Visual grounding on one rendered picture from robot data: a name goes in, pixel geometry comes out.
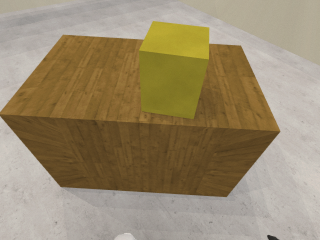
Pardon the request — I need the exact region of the pedestal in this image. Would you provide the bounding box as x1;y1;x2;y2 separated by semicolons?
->
0;34;281;197

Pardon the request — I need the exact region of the carton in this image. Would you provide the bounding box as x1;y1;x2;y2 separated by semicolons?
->
139;21;210;119

